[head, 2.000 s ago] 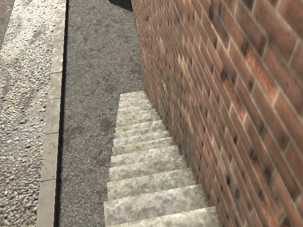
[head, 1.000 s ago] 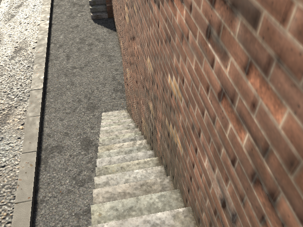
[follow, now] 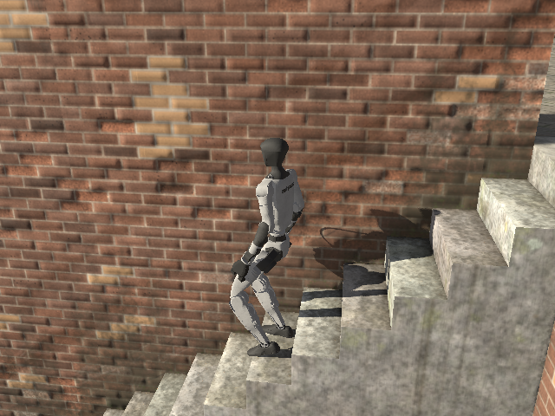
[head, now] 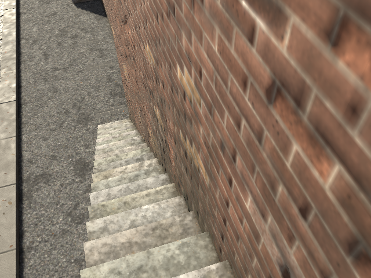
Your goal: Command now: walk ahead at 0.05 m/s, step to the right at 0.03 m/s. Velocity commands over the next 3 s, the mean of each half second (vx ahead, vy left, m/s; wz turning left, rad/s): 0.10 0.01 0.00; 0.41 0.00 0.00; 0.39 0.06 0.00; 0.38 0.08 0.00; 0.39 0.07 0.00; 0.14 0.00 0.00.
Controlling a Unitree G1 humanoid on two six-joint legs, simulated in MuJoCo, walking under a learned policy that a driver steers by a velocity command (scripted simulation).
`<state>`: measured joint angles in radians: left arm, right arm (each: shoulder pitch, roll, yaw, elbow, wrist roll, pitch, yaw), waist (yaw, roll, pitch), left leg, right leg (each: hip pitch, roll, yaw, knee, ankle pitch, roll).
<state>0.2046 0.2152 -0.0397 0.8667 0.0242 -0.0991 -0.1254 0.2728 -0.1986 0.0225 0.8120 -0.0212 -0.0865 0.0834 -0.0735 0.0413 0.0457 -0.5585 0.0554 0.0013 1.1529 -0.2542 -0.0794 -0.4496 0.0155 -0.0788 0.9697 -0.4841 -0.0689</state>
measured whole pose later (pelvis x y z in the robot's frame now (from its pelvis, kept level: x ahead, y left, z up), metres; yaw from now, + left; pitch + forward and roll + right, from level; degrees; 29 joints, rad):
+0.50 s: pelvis +0.00 +0.04 +0.02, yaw +1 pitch +1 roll -2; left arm 0.21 0.27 0.01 0.75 0.06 -0.08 -0.09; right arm 0.24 -0.31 0.01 0.75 -0.02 -0.08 0.04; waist -0.02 0.02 0.00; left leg -0.43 -0.01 0.01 0.88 -0.47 0.01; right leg -0.41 -0.04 -0.07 0.82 -0.43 -0.01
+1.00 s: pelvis +0.10 +0.04 -0.05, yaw +1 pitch +2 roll -2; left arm 0.15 0.14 -0.05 0.71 0.13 -0.01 -0.13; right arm 0.60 -0.16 0.10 0.98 -0.09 -0.13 -0.02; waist -0.13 0.05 0.00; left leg -0.40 -0.02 0.00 1.23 -0.86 0.09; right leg -0.90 -0.04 0.03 1.04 0.39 -0.01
